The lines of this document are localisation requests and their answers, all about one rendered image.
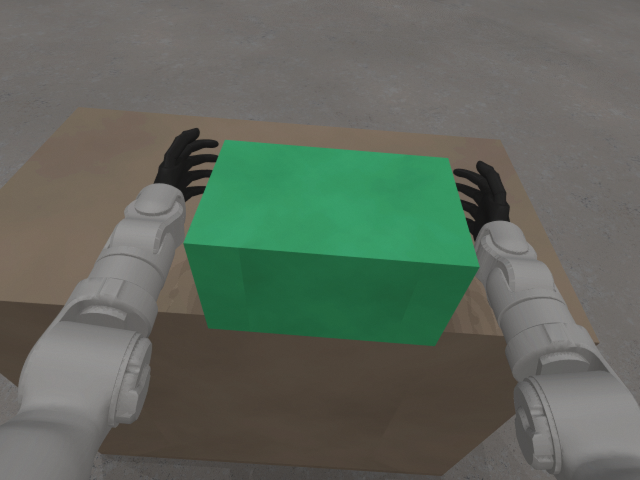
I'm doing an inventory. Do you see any carton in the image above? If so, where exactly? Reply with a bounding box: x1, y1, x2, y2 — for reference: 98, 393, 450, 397
183, 140, 480, 346

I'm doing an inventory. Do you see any pedestal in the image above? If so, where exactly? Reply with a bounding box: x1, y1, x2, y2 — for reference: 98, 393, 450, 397
0, 107, 600, 476

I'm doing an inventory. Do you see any robot left upper arm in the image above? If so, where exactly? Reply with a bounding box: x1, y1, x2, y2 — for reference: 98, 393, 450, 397
0, 321, 152, 480

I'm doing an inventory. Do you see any left robot hand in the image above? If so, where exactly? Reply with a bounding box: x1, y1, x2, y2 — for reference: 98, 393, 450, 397
153, 128, 219, 202

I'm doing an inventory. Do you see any robot right upper arm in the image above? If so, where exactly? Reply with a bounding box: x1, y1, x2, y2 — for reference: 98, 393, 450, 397
514, 370, 640, 480

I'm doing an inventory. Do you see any robot left forearm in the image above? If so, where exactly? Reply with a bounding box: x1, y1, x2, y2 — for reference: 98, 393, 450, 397
18, 183, 186, 410

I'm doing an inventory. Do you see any robot right forearm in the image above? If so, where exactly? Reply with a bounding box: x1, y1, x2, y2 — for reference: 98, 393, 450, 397
474, 221, 640, 419

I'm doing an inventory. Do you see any right robot hand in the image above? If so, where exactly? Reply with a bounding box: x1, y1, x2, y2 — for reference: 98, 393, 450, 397
453, 161, 510, 241

